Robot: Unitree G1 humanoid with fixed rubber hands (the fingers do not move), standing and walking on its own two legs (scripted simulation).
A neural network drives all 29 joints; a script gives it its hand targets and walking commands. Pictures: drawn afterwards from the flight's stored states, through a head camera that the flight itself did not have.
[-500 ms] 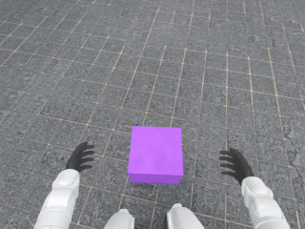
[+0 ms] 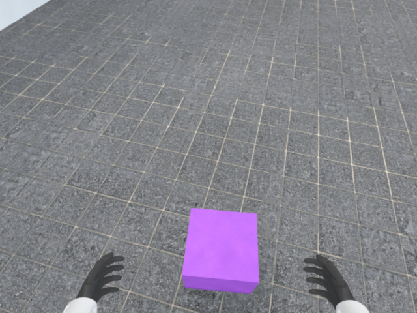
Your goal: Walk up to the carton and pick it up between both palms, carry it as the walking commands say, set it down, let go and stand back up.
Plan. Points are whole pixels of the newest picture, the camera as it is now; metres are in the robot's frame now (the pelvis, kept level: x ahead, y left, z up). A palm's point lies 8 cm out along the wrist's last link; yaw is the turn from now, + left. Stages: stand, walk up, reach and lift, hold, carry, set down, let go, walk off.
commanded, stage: let go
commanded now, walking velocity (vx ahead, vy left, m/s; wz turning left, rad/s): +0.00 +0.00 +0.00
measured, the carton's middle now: (220, 250) +0.43 -0.05 -0.66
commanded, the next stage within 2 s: stand in 0.14 s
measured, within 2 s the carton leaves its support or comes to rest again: neither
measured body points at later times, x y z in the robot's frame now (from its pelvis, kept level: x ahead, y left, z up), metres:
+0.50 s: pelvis +0.01 -0.01 +0.00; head -0.06 +0.00 +0.44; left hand +0.12 +0.27 -0.11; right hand +0.11 -0.30 -0.09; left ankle -0.03 +0.12 -0.74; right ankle -0.01 -0.12 -0.74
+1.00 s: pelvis -0.07 -0.02 +0.00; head -0.12 -0.01 +0.44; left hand -0.05 +0.28 -0.14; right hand -0.05 -0.31 -0.13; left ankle -0.03 +0.12 -0.74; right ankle -0.01 -0.12 -0.74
